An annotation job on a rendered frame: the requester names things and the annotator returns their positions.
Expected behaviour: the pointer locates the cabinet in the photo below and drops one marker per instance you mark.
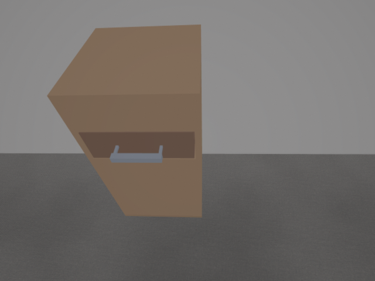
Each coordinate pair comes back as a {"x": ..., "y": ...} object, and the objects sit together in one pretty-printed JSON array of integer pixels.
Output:
[{"x": 139, "y": 79}]

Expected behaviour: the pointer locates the handle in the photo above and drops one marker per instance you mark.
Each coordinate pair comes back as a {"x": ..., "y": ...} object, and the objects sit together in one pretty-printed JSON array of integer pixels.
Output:
[{"x": 136, "y": 157}]

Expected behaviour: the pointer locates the drawer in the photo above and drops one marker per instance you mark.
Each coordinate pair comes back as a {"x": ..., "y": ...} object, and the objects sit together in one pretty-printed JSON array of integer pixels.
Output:
[{"x": 175, "y": 144}]

